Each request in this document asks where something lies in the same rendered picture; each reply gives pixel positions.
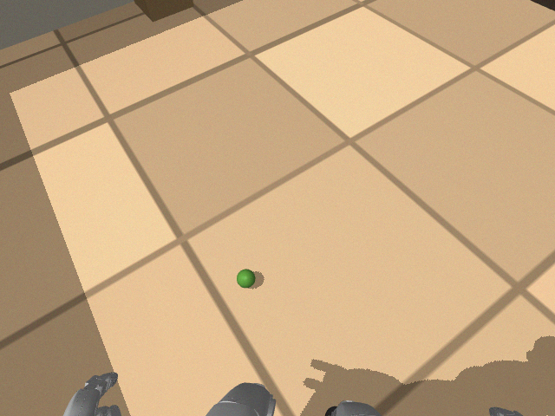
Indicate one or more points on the left robot hand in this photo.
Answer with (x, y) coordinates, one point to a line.
(85, 401)

